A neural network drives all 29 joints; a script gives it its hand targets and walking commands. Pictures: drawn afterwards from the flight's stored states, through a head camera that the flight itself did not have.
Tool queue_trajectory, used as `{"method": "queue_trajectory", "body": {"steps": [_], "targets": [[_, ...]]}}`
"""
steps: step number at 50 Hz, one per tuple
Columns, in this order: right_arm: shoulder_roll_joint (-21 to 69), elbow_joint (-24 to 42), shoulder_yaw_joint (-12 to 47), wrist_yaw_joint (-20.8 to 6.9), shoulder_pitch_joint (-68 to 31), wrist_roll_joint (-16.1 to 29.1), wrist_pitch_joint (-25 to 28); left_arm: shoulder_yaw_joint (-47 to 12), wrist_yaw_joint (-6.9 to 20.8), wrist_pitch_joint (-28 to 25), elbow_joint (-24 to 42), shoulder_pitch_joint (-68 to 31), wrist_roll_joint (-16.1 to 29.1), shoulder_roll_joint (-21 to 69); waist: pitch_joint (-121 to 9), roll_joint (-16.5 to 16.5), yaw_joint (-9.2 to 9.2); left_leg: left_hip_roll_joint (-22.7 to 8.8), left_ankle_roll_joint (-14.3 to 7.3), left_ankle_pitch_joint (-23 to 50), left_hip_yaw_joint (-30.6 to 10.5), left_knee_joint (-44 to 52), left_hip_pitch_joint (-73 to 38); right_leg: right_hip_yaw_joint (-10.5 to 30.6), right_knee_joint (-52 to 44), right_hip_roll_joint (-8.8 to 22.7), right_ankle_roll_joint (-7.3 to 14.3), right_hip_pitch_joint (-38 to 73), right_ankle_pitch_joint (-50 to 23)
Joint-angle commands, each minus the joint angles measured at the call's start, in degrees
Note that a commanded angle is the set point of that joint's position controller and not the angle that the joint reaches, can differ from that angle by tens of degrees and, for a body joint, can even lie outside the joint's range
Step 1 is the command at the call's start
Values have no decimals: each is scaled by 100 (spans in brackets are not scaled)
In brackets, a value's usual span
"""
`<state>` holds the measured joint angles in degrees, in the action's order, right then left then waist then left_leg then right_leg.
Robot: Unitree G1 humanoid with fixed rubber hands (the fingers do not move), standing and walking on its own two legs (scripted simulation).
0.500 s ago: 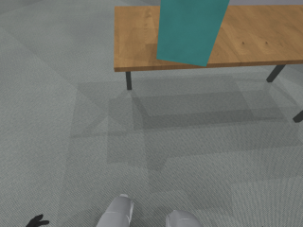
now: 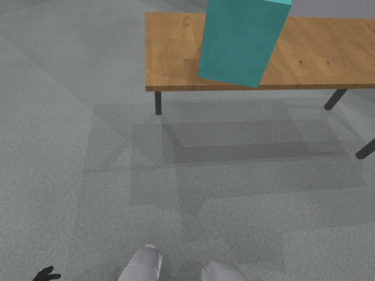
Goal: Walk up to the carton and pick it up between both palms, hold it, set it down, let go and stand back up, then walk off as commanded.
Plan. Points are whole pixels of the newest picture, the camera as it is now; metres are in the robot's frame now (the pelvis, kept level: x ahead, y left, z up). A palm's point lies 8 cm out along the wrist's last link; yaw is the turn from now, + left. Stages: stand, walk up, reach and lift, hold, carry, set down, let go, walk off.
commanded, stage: walk up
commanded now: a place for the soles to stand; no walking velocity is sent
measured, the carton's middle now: (238, 27) +0.87 -0.16 +0.09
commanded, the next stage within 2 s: none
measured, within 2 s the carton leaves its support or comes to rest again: neither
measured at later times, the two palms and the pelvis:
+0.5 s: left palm out of the picture +0.10 +0.34 -0.11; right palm out of the picture +0.08 -0.30 -0.08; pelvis +0.03 +0.02 +0.01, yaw +1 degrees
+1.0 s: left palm out of the picture +0.12 +0.34 -0.11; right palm out of the picture +0.11 -0.29 -0.08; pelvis +0.04 +0.03 +0.01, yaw +1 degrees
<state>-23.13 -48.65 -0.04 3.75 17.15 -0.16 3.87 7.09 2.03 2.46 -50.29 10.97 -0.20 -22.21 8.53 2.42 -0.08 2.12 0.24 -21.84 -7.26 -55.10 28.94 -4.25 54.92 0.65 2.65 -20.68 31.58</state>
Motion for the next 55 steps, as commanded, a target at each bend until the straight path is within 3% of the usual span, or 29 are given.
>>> {"method": "queue_trajectory", "body": {"steps": [1, 2, 5, 9, 11, 13, 14, 15, 16, 17, 19, 23, 26, 28, 29, 30, 31, 34, 37, 40, 41, 42, 43, 44, 45, 48, 51, 54, 55], "targets": [[-1410, 264, -448, 188, -679, -115, 58, 475, -105, -323, 362, 561, -233, -1893, -398, 41, -655, 102, -180, -787, 122, -969, 2232, 3468, -3875, 2265, 190, 1448, 506], [-1522, 180, -445, 170, -554, -43, 46, 521, -121, -367, 403, 327, -263, -2039, -535, -117, -532, -3, -228, -786, 59, -973, 2152, 3402, -3779, 2293, 113, 1595, 308], [-1515, 1, -468, 85, 115, -34, 64, 466, -151, -365, 502, 46, -228, -1677, -793, 545, -284, -162, -198, -564, 309, -927, 1665, 2115, -3043, 1703, -37, 1893, -1045], [-1353, 150, -459, 68, 19, -21, 81, 418, -178, -353, 524, 196, -190, -1516, -910, 611, -355, -301, -167, -533, 809, -455, 1298, 1618, -2227, 1839, 569, 1871, -3412], [-1371, 125, -463, 60, 138, -22, 129, 402, -147, -311, 615, -73, -159, -1567, -966, 707, -198, -319, -217, -603, 964, 137, 617, 1422, -2046, 1834, 808, 1365, -3395], [-1299, -135, -509, 45, 760, -59, 235, 324, -91, -253, 800, -610, -144, -1504, -1185, 208, 225, -95, -345, 399, 993, 1254, -1150, 823, -1276, 1514, 684, 140, -2427], [-1503, -193, -599, 70, 998, -75, 298, 253, -89, -225, 833, -773, -72, -1337, -1258, -339, 444, -32, -465, 640, 405, 1787, -1618, 611, -362, 1067, 433, -262, -2158], [-1818, -212, -704, 136, 1473, -201, 310, 220, -73, -200, 877, -708, -48, -1146, -1590, -1008, 584, -653, -776, 588, -1262, 2399, -2148, 208, 1098, 460, 156, -776, -1717], [-2293, 16, -708, 169, 1203, -199, 312, 198, -76, -155, 871, -480, 16, -920, -1626, -1599, 399, -1805, -1413, 144, -4187, 3261, -2232, 458, 1399, -226, -102, -1790, 590], [-2197, 34, -705, 143, 986, -103, 311, 255, -114, -89, 749, -379, -51, -1315, -1622, -876, 257, -2064, -1687, -608, -4979, 3349, -2194, 1116, 1313, -107, -88, -1724, 1058], [-2126, 74, -645, 180, 417, -173, 240, 275, -76, -109, 631, -481, -89, -1360, -771, -548, 81, -1584, -1537, -1003, -4224, 3197, -1204, 1090, 808, 69, -5, -1536, 1046], [-1968, 128, -556, 96, 89, -189, 197, 303, -30, -139, 461, 163, -44, -1315, -652, -1441, -157, -1317, -1231, -520, -3430, 2996, -603, 979, 91, 30, 52, -785, 522], [-1813, 247, -515, 97, -94, -130, 144, 341, -59, -218, 253, 498, -70, -1260, -1012, -939, -387, -1263, -1245, 571, -3002, 2316, -590, 828, -1167, 51, 82, -46, -187], [-1538, 343, -393, 70, -461, -90, 112, 374, -97, -285, 253, 476, -154, -1471, -835, -366, -556, -618, -677, 586, -1515, 1165, 770, 1656, -2326, 722, 376, 934, 245], [-1205, 389, -349, 83, -546, -86, 122, 446, -120, -336, 221, 720, -204, -1758, -889, 368, -718, 195, -355, 561, -39, -248, 1546, 2850, -3266, 1623, 564, 1619, 312], [-1344, 330, -382, 129, -701, -94, 103, 411, -116, -374, 350, 475, -186, -1942, -741, -47, -626, 207, -175, -840, 256, -742, 1894, 3416, -3582, 2248, 659, 1474, -145], [-1506, 188, -414, 139, -617, -79, 88, 417, -129, -402, 358, 319, -185, -2002, -517, -153, -513, -14, -210, -949, 276, -999, 1733, 3315, -3538, 2371, 774, 1386, -288], [-1424, 111, -404, 76, -19, 2, 156, 411, -174, -410, 447, 149, -165, -1713, -825, 475, -234, -200, -253, -943, 507, -745, 1581, 2162, -2400, 2031, 644, 2194, -3322], [-1295, 133, -415, 36, -96, -32, 137, 360, -190, -342, 470, 196, -141, -1547, -914, 712, -312, -168, -265, -633, 960, -212, 990, 1382, -2015, 1766, 669, 1802, -4393], [-1254, 24, -456, 54, 265, -40, 169, 369, -150, -301, 543, -118, -73, -1568, -1011, 655, -136, -209, -295, 190, 1155, 641, -4, 1004, -1636, 1619, 736, 1226, -4051], [-1203, -38, -450, 34, 559, -38, 240, 311, -141, -271, 679, -494, -56, -1508, -1048, 297, 164, -51, -373, 850, 1134, 1328, -765, 632, -1113, 1356, 587, 614, -3912], [-1436, -226, -533, 78, 1040, -72, 302, 282, -120, -256, 861, -720, 20, -1359, -1396, -167, 388, -117, -558, 1559, 445, 1769, -1499, 410, -220, 984, 312, 214, -3631], [-1876, -152, -681, 150, 1308, -152, 337, 230, -114, -240, 943, -797, 43, -1112, -1602, -939, 466, -1028, -1024, 2190, -1644, 2397, -1920, 110, 1267, 330, 46, -462, -2390], [-2203, 25, -703, 173, 1106, -186, 306, 178, -112, -181, 971, -606, 81, -976, -1710, -1339, 336, -1747, -1563, 1603, -3968, 2929, -2279, 539, 1186, -170, -78, -1348, 441], [-2216, -82, -662, 156, 986, -131, 310, 173, -152, -103, 746, -464, 41, -1205, -1742, -1113, 219, -1900, -1729, 887, -4549, 2930, -2559, 1124, 1086, -82, -30, -1591, 1114], [-1980, 35, -590, 170, 242, -155, 216, 210, -96, -125, 534, -497, -20, -1224, -621, -873, 9, -1486, -1460, 63, -3619, 2973, -1066, 989, 661, 122, 0, -1347, 782], [-1992, 108, -586, 108, -52, -244, 162, 340, -31, -126, 396, -11, -65, -1359, -616, -1435, -114, -1416, -1305, -952, -3372, 3125, -135, 865, 342, 100, 40, -514, 291], [-1754, 252, -462, 74, -531, -181, 99, 384, -12, -203, 157, 493, -124, -1319, -653, -961, -511, -971, -959, -1185, -2449, 2619, 696, 799, -1100, 146, 121, 646, -43], [-1581, 254, -430, 53, -552, -188, 74, 444, -46, -248, 158, 601, -174, -1461, -601, -647, -579, -591, -750, -897, -1755, 1732, 1129, 1507, -2050, 543, 275, 954, 699]]}}
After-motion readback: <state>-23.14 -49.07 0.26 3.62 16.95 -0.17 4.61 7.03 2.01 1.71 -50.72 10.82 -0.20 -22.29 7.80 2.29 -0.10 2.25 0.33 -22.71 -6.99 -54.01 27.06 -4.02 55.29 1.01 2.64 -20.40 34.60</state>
